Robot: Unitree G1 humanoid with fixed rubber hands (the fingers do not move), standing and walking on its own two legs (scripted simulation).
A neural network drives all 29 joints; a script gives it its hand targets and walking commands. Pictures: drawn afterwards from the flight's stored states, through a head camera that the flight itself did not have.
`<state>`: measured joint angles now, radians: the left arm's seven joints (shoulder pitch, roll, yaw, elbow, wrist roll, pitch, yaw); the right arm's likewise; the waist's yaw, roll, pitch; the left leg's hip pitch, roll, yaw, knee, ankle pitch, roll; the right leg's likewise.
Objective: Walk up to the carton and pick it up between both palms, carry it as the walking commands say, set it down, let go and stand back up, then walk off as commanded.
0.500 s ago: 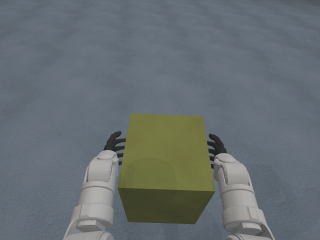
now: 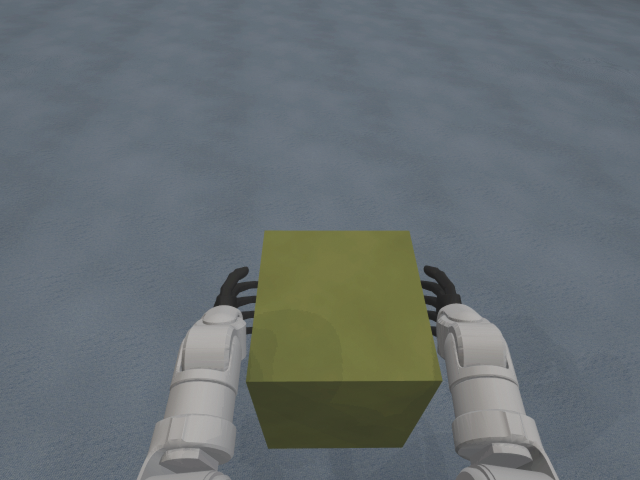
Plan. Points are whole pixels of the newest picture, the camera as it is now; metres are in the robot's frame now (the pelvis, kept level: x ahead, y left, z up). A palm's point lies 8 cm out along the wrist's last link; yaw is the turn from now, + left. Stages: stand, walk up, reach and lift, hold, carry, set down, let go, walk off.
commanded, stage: reach and lift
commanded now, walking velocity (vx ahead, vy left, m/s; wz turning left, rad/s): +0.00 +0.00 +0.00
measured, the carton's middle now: (336, 343) +0.32 -0.01 -0.01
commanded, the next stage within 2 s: hold in 0.54 s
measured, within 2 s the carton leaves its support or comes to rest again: neither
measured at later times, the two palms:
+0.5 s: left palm (228, 340) +0.28 +0.13 +0.04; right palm (456, 342) +0.28 -0.16 +0.05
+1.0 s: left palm (222, 341) +0.28 +0.14 +0.04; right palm (452, 345) +0.28 -0.15 +0.05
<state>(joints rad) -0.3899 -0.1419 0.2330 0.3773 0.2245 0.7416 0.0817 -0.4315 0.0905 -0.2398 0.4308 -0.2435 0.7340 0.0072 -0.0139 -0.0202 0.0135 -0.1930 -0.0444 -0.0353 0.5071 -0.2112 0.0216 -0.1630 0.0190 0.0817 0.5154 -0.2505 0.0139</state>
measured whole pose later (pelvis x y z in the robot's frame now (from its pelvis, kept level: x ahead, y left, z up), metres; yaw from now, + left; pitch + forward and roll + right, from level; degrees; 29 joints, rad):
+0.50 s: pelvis +0.00 -0.02 +0.00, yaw +1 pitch -7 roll +0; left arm -0.22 -0.14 0.16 0.22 0.20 0.76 0.05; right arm -0.22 0.14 -0.17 0.20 -0.22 0.77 -0.03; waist 0.00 -0.02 0.02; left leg -0.14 -0.03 -0.06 0.45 -0.19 0.00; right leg -0.11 0.03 0.06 0.47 -0.24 -0.01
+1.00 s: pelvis -0.01 -0.01 +0.00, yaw +1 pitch -8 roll +0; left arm -0.28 -0.11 0.16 0.27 0.21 0.77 0.03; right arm -0.26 0.14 -0.17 0.23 -0.20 0.78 -0.06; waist -0.01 -0.03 0.03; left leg -0.17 -0.04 -0.06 0.51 -0.20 0.01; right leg -0.13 0.03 0.06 0.52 -0.25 0.00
